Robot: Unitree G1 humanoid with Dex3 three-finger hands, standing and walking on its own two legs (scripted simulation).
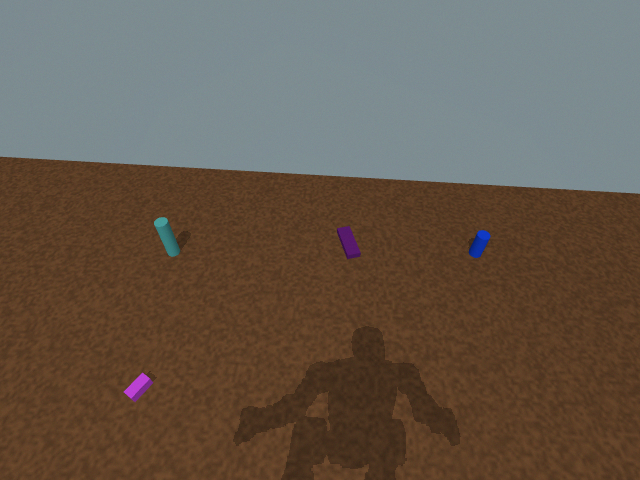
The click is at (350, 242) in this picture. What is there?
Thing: flat box
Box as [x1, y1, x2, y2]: [337, 226, 360, 258]
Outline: 337,228 337,233 347,258 359,256 360,252 349,226
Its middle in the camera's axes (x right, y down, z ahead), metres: +0.12 +0.04 +1.63
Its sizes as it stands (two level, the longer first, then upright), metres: 0.152 0.056 0.025
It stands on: the floor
